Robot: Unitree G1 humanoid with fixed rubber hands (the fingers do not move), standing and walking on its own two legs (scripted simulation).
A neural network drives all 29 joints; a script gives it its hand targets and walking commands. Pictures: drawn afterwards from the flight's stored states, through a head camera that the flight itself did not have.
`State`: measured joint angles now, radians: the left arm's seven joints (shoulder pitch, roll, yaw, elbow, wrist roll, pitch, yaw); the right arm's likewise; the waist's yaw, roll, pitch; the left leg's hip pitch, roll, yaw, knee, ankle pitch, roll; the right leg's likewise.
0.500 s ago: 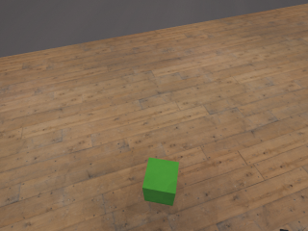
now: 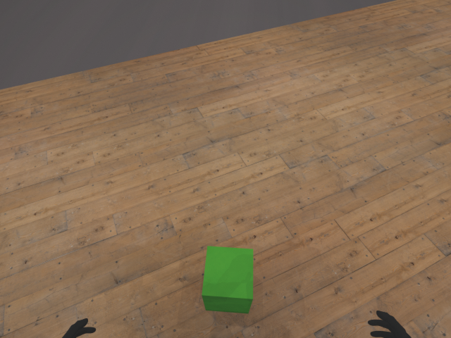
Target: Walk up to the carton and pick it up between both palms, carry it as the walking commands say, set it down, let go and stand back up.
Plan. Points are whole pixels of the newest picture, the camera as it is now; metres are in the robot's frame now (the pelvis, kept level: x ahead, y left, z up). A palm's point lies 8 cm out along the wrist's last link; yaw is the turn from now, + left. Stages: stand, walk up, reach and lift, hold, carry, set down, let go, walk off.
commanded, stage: walk up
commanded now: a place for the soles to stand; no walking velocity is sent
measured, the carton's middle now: (228, 280) +0.41 -0.01 -0.65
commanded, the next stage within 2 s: none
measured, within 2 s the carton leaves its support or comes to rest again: neither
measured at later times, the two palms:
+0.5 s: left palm out of the picture +0.09 +0.29 -0.10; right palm out of the picture +0.04 -0.33 -0.11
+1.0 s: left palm out of the picture +0.10 +0.29 -0.10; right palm out of the picture +0.04 -0.33 -0.10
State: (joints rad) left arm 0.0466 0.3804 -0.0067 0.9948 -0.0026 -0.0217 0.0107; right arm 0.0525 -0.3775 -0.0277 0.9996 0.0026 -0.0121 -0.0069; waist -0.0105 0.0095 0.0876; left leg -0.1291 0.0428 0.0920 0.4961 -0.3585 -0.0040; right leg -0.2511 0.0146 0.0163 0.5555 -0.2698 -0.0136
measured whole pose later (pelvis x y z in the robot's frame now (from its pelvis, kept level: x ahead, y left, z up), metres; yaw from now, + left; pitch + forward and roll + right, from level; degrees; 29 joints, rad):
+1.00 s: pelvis -0.02 +0.00 +0.00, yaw -6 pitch -2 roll +0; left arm 0.13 0.38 0.00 1.01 0.01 -0.01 0.00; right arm 0.09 -0.40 -0.06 1.02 -0.01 0.01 0.01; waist -0.02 0.01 0.07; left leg -0.07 0.07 0.19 0.43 -0.31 -0.01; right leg -0.23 0.05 0.11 0.48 -0.21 -0.01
